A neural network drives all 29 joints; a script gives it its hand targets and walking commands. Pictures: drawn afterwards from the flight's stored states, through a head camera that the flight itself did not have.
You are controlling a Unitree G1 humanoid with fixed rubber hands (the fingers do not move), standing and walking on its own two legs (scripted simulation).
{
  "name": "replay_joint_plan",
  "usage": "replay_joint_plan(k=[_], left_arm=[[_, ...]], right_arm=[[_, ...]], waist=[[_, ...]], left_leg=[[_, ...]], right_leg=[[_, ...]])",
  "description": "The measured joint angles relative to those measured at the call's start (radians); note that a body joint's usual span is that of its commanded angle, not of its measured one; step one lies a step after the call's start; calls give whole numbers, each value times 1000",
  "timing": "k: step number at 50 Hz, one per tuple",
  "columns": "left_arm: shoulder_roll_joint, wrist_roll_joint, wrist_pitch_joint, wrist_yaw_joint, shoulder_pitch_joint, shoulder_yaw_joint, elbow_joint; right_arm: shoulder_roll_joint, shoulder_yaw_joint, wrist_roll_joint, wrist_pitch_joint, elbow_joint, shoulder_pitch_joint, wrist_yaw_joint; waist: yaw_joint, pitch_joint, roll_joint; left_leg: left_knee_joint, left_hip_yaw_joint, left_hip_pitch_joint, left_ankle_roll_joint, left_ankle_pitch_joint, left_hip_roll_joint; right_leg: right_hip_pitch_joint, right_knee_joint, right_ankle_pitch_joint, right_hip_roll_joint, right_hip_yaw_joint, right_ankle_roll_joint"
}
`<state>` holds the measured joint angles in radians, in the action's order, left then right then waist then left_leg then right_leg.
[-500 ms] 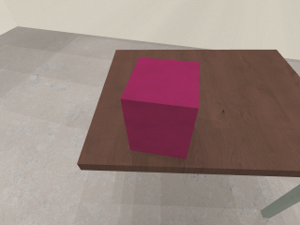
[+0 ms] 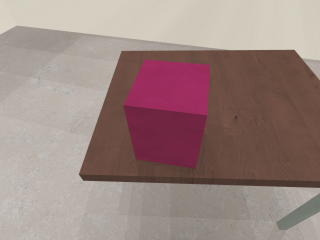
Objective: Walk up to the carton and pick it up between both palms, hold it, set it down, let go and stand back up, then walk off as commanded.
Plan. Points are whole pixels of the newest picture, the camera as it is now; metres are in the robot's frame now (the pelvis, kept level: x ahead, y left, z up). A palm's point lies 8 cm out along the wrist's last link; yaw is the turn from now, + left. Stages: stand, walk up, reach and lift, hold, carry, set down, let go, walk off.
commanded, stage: stand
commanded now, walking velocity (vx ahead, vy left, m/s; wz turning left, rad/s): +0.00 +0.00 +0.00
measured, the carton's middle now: (170, 115) +0.48 -0.02 +0.03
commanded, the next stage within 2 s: walk off in 1.04 s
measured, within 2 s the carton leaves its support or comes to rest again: neither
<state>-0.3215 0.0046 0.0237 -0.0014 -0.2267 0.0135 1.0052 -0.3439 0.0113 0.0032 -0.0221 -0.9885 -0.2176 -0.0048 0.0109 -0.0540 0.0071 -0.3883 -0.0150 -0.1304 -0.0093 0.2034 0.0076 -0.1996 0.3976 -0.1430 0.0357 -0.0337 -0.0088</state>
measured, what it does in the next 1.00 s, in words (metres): stands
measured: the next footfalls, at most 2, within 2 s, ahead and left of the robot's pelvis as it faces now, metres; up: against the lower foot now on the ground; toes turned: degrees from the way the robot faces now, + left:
right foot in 1.94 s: -0.18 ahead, -0.10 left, +0.00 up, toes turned +0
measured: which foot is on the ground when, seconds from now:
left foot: down 0.00-1.00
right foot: down 0.00-1.00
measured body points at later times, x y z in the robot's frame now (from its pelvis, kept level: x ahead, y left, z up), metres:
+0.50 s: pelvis +0.01 +0.00 +0.00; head +0.02 -0.01 +0.45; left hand +0.07 +0.29 -0.13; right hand +0.08 -0.30 -0.13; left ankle +0.01 +0.13 -0.74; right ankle +0.05 -0.12 -0.74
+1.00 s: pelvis +0.02 +0.00 +0.00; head +0.03 -0.01 +0.45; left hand +0.08 +0.29 -0.13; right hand +0.08 -0.30 -0.13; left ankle +0.01 +0.13 -0.74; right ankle +0.05 -0.12 -0.74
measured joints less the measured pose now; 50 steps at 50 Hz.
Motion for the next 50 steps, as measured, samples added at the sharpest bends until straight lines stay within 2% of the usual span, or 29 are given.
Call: replay_joint_plan(k=[50], left_arm=[[3, -5, -2, -7, 39, 6, 59]], right_arm=[[2, -4, -2, -2, -40, 6, 19]], waist=[[0, 2, 1]], left_leg=[[56, 3, 46, -6, 1, 8]], right_leg=[[42, -46, -7, -9, -5, 3]])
